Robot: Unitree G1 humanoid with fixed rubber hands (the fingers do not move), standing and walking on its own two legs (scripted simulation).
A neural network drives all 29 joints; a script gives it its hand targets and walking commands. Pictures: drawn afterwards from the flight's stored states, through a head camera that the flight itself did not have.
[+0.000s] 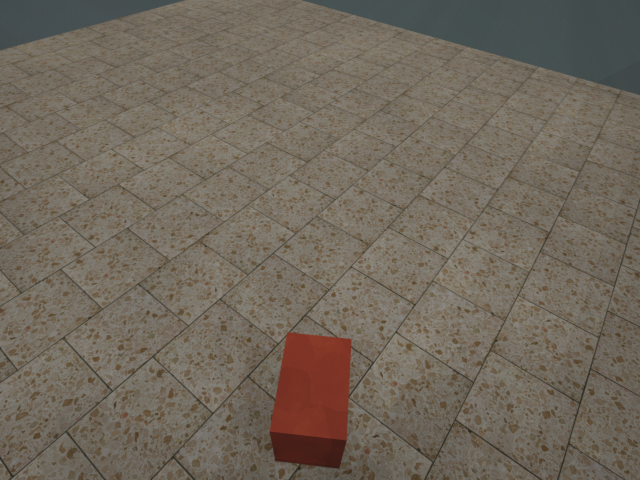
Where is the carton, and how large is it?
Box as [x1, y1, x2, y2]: [270, 332, 350, 468]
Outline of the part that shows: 287,332 270,427 270,435 275,460 338,468 346,440 350,339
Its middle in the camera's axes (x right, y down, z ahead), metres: -0.02 +0.47 +1.11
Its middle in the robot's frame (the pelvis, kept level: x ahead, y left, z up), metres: +0.47 +0.01 -0.65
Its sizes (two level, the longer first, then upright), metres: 0.266 0.184 0.259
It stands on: the floor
